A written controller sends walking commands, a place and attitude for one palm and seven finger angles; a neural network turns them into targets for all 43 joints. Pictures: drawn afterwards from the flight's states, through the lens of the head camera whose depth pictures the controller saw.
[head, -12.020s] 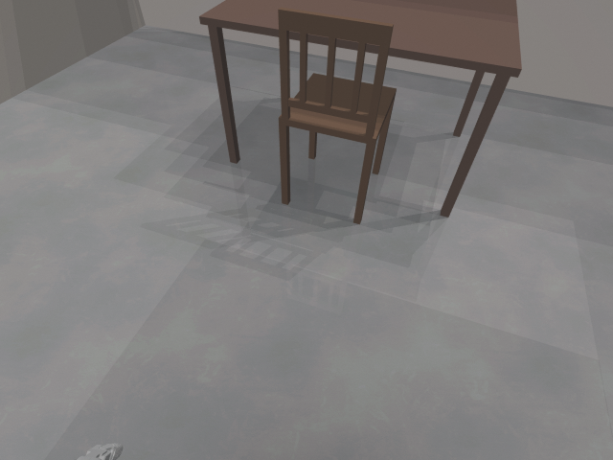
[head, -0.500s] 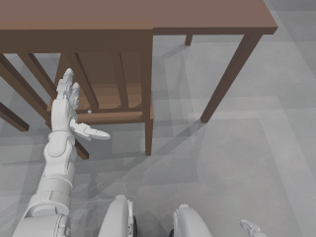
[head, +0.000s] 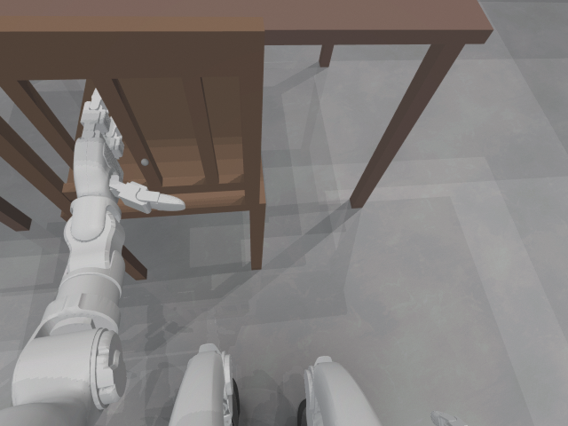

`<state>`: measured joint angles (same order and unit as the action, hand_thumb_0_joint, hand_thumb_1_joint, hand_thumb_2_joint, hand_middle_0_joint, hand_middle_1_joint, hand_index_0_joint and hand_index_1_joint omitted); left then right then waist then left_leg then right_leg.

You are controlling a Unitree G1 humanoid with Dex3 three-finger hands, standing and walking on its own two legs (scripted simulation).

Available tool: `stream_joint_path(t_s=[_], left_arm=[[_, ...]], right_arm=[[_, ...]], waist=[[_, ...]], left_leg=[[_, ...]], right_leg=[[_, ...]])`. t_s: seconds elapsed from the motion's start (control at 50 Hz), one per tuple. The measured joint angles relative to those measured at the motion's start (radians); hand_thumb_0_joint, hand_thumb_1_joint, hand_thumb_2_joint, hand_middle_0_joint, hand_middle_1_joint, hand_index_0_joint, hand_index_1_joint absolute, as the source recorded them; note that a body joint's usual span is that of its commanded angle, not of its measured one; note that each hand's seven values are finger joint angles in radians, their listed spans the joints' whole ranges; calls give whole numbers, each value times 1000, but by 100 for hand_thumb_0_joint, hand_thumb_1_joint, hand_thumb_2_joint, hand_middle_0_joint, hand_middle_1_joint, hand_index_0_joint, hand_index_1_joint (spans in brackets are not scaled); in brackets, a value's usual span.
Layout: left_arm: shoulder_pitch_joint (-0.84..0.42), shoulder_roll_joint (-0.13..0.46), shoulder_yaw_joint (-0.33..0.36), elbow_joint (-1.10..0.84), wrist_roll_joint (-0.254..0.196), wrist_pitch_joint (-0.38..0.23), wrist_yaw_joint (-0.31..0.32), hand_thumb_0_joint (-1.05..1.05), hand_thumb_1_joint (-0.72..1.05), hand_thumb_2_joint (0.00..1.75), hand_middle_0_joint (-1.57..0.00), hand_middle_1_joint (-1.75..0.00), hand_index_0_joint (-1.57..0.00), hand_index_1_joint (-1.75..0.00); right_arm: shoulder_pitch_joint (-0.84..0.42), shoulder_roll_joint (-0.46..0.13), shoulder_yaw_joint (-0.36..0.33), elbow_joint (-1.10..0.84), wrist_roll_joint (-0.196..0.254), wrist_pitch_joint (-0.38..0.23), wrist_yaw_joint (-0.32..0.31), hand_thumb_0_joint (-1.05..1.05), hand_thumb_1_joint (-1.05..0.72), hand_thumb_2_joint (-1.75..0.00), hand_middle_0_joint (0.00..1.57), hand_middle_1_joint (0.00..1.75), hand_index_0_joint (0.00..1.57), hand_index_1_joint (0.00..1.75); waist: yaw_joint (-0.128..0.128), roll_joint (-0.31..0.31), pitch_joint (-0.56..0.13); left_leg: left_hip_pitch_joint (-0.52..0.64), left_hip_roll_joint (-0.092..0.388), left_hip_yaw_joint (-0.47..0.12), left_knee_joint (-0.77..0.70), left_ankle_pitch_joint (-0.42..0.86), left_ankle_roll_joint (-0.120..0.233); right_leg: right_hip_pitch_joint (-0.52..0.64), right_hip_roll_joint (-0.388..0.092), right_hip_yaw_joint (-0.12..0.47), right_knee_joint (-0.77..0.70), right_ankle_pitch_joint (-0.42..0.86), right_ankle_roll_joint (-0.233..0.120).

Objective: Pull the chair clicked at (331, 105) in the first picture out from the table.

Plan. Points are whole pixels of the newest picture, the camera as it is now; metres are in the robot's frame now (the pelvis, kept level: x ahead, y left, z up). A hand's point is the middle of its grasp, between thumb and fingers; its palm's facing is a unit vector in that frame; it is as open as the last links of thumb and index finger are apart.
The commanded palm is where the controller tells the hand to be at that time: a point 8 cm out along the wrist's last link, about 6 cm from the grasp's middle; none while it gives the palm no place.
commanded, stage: push the fingers through the gap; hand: left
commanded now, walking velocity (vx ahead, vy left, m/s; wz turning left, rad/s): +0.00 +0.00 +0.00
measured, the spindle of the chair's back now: (134, 139) +0.51 +0.20 +0.03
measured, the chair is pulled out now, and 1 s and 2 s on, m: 0.00 0.00 0.01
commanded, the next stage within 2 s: hook a spindle and tug to test in 0.60 s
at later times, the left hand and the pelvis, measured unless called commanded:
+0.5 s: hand (141, 150) +0.49 +0.19 +0.03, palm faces +0.10 -1.00 -0.01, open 16.9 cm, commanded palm +0.46 +0.22 +0.03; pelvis +0.00 +0.01 +0.00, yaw -1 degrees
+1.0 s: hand (146, 150) +0.49 +0.18 +0.03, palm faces +0.09 -1.00 -0.01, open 15.9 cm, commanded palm +0.46 +0.21 +0.03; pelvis +0.00 +0.01 +0.00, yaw +0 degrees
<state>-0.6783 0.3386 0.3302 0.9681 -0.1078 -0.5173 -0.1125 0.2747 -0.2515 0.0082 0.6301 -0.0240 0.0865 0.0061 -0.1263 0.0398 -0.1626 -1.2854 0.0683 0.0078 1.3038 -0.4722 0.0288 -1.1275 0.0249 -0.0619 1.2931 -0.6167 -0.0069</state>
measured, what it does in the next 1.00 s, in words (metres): stands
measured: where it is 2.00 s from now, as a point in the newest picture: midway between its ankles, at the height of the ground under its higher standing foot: outside the picture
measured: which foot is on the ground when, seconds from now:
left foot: down 0.00-1.00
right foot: down 0.00-1.00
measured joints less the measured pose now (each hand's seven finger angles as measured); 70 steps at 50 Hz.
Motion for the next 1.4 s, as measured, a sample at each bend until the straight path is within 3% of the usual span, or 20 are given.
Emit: stream_joint_path(t_s=[0.32, 0.58, 0.8, 0.92, 1.12, 1.28, 1.4], left_arm=[[-111, 63, 44, 91, 20, 7, -11, -1, -50, 30, -6, -8, -6, -8], [-37, 41, 47, 27, 16, 7, 1, -1, -50, 30, -6, -8, -6, -8], [-68, 30, 12, 70, 18, -4, 6, -1, -51, 30, -7, -11, -7, -11], [-74, 25, 14, 66, 26, -11, 16, -1, -50, 30, -13, -29, -13, -28], [-72, 19, 15, 51, 30, -5, 34, -1, -45, 32, -28, -77, -28, -77], [-52, 13, 16, 46, 22, 0, 40, -1, -16, 44, -42, -119, -41, -118], [-44, 17, 18, 48, 17, -10, 37, 0, 15, 57, -47, -136, -44, -136]], right_arm=[[30, -1, 9, 4, -10, 24, 9, 0, -90, -90, 21, 30, 20, 30], [32, 8, 9, -7, -6, 42, 15, 0, -90, -90, 21, 30, 20, 30], [5, 4, 6, -9, -8, 39, 15, 0, -90, -90, 21, 30, 20, 30], [0, 2, 6, -16, -11, 44, 17, 0, -90, -90, 21, 30, 20, 30], [17, 9, 7, -10, -11, 53, 19, 0, -90, -90, 21, 30, 20, 30], [30, 11, 7, -6, -8, 56, 21, 0, -90, -90, 21, 30, 20, 30], [29, 6, 4, -6, -8, 50, 22, 0, -90, -90, 21, 30, 20, 30]], waist=[[-26, 3, 7], [-21, 0, 7], [-16, -2, 0], [-18, 0, 1], [-19, 5, 4], [-18, 7, 0], [-17, 6, -1]], left_leg=[[-48, 5, -7, 23, -6, 4], [-13, 6, 2, -2, -7, 7], [-14, -2, -7, 2, -5, 8], [-23, 0, -5, 10, -6, 8], [-22, 2, -1, 7, -5, 6], [-2, 4, 1, -7, -1, 2], [4, 5, 0, -11, -1, -1]], right_leg=[[-42, 6, -4, 12, -1, 3], [-9, 8, 5, -18, 6, 8], [-4, 1, -5, -16, 4, 8], [-14, 3, -2, -7, 2, 8], [-18, 4, 2, -4, 3, 6], [-3, 7, 5, -14, 6, 3], [2, 8, 5, -17, 6, 0]])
